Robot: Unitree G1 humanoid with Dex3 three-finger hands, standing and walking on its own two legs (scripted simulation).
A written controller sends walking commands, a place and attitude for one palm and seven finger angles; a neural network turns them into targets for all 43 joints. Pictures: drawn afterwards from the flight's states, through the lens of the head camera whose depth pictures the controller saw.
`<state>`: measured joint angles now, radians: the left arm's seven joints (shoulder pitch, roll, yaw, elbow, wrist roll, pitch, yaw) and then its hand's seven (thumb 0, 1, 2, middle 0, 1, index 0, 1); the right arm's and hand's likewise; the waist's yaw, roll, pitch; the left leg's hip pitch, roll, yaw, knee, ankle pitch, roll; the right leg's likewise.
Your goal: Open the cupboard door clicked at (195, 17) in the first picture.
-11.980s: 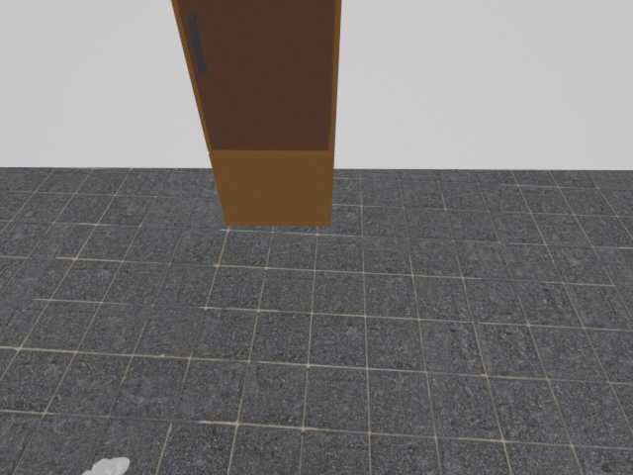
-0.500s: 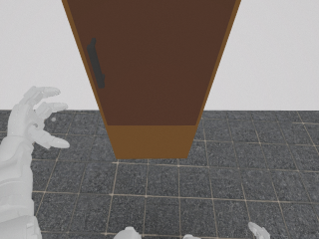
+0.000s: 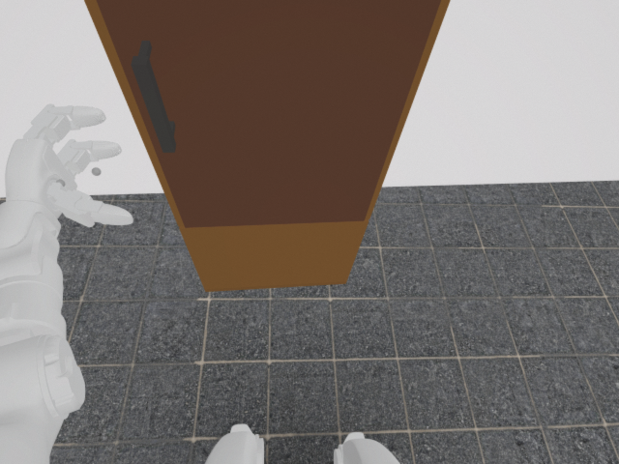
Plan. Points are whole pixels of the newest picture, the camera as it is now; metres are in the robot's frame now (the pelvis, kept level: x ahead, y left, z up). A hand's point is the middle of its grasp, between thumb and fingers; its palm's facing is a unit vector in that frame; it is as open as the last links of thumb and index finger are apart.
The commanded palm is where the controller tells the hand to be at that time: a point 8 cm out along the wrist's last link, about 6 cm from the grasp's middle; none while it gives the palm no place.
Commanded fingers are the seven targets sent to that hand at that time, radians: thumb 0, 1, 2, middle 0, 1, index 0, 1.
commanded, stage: move the hooked fingers beside the handle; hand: left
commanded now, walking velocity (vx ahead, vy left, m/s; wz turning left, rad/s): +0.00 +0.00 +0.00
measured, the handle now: (158, 100) +0.59 +0.21 +0.09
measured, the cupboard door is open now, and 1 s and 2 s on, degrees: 0 0 0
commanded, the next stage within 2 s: slide the fingers in behind the handle in 1.50 s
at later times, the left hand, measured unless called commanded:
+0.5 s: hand (103, 129) +0.52 +0.27 +0.10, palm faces +0.06 -1.00 +0.00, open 14.0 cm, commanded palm +0.52 +0.31 +0.09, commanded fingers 0.00 -0.50 0.30 -0.30 -1.20 -0.30 -1.20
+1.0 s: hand (107, 121) +0.55 +0.27 +0.09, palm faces +0.07 -1.00 +0.00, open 14.0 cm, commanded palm +0.53 +0.31 +0.08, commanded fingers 0.00 -0.50 0.30 -0.30 -1.20 -0.30 -1.20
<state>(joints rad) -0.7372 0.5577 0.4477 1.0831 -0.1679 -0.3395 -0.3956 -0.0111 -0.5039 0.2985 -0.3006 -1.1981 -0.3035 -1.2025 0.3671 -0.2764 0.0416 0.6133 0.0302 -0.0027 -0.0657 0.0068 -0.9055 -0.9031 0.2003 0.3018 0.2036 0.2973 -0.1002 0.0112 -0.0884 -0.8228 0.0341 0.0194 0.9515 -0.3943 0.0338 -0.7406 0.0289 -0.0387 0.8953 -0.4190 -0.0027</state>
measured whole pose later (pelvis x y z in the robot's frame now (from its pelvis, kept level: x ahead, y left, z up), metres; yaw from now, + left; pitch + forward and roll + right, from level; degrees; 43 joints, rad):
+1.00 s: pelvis +0.02 +0.01 -0.01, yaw -2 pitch +23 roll -5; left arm -0.99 0.77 0.53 1.25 -0.07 -0.29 -0.38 -0.01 -0.50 0.30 -0.30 -1.20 -0.30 -1.20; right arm 0.46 -0.27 0.07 0.61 -0.01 0.12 -0.04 0.00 -0.90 -0.90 0.20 0.30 0.20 0.30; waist -0.20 0.03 -0.09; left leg -0.98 0.06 0.01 1.02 -0.44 0.04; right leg -0.88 0.06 -0.05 0.90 -0.43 0.01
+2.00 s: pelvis +0.01 +0.01 -0.01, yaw -2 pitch +22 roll -5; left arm -1.00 0.71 0.49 1.25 -0.07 -0.31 -0.33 -0.01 -0.50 0.30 -0.30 -1.20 -0.30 -1.20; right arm 0.45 -0.28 0.06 0.62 -0.01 0.10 -0.03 0.00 -0.91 -0.90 0.20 0.30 0.20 0.30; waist -0.21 0.03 -0.09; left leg -0.99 0.06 0.00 1.03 -0.43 0.04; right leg -0.88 0.06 -0.05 0.92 -0.43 0.00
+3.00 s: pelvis +0.01 +0.00 -0.01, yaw -1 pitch +21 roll -4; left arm -0.98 0.57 0.44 1.23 -0.06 -0.36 -0.18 -0.01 -0.50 0.30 -0.30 -1.20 -0.30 -1.20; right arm 0.44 -0.26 0.04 0.63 -0.02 0.08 0.00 0.00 -0.91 -0.90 0.20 0.30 0.20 0.30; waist -0.20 0.04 -0.10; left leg -0.97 0.06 0.00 1.03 -0.44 0.03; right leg -0.87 0.06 -0.04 0.94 -0.44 0.00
